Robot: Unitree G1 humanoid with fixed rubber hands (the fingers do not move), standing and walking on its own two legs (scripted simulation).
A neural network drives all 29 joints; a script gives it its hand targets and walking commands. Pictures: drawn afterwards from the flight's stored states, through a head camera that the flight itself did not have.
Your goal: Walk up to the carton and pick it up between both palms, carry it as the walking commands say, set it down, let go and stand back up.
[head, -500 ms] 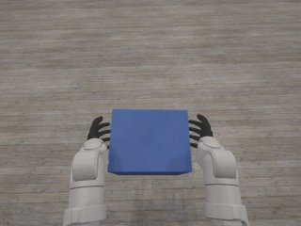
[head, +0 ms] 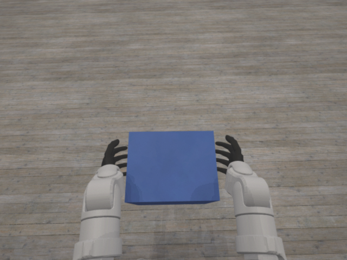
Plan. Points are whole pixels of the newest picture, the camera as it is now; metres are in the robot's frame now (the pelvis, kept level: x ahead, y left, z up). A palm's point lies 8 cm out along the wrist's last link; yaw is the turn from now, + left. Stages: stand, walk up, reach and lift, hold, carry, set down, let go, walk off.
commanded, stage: carry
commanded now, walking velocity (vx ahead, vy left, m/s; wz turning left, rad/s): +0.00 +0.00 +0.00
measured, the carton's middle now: (171, 172) +0.35 +0.00 -0.02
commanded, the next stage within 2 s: hold in 0.74 s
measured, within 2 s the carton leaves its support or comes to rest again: neither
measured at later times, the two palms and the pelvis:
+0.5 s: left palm (109, 173) +0.30 +0.14 +0.06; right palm (234, 167) +0.30 -0.14 +0.06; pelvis +0.00 +0.00 +0.00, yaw +0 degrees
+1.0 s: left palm (109, 174) +0.30 +0.14 +0.06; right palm (234, 167) +0.30 -0.14 +0.07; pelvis +0.01 +0.00 +0.00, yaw +0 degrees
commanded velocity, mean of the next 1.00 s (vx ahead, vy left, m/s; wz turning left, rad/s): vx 0.00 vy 0.00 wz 0.00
